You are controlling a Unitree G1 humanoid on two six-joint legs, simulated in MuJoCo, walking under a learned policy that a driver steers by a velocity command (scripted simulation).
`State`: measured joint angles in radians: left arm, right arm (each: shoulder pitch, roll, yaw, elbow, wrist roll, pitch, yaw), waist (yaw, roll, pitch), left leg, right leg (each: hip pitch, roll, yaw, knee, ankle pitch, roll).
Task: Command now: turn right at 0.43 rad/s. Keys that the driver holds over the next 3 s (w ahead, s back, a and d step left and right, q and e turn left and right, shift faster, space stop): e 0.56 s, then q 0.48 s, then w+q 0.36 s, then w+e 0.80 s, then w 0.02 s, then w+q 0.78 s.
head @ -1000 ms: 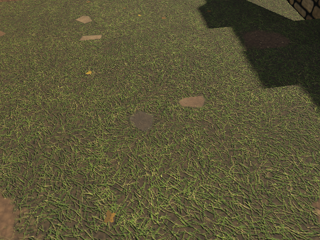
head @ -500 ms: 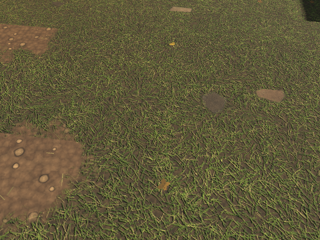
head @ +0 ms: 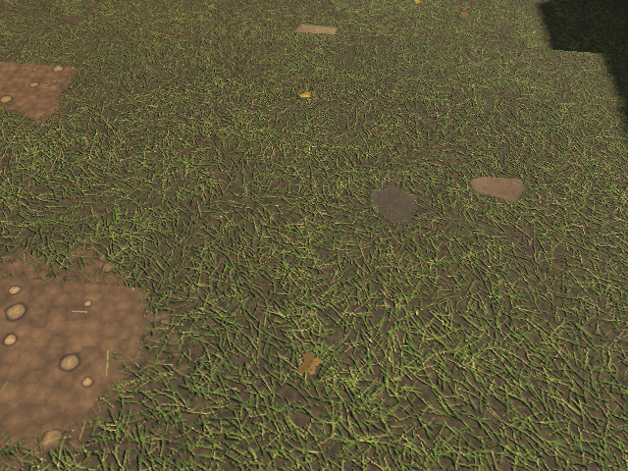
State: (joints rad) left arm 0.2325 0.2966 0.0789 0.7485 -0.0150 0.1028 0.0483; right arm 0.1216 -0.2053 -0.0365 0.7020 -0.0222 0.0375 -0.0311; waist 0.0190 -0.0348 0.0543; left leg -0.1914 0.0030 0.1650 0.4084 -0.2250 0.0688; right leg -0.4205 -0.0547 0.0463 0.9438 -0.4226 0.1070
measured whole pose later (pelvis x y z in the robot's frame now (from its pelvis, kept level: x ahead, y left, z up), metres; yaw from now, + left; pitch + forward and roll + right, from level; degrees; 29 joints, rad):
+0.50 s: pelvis -0.03 -0.06 +0.00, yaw -17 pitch +2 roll +2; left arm 0.21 0.30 0.05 0.66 -0.01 0.04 0.04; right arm 0.09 -0.34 -0.10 0.70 0.00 0.04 -0.04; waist 0.01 0.04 0.07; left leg -0.53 -0.02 -0.08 1.02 -0.33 -0.08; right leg -0.24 0.04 0.10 0.42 -0.19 -0.05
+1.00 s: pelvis -0.01 -0.02 -0.01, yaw -14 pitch +1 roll +0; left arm 0.17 0.30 0.05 0.69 0.01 0.01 0.04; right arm 0.18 -0.29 -0.04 0.65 0.02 0.04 -0.03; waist -0.01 0.00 0.03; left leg -0.30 -0.07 -0.15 0.53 -0.24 0.01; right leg -0.26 0.04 0.07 0.55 -0.33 0.02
